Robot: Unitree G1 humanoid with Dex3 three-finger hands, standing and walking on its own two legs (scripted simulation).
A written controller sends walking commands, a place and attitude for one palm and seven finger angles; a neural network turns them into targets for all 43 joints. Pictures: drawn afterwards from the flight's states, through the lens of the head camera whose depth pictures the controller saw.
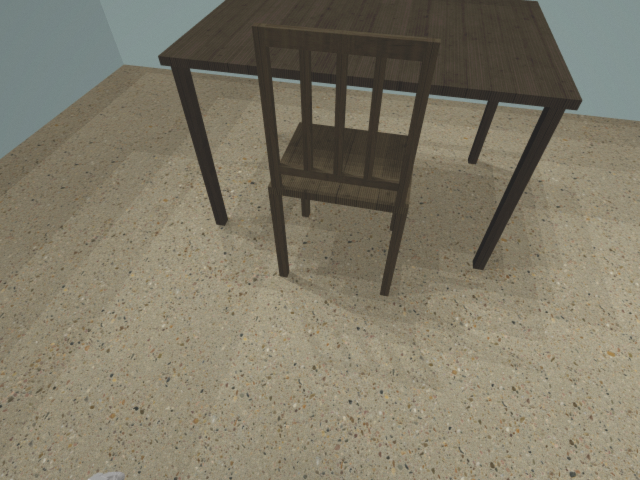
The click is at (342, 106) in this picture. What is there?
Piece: chair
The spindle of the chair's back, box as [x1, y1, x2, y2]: [333, 53, 347, 175]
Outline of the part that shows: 337,53 333,174 340,175 342,167 347,54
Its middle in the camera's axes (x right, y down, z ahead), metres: +0.05 -0.30 +0.98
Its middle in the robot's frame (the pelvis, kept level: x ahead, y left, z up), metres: +0.94 +0.01 -0.05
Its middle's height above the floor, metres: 0.72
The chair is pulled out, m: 0.00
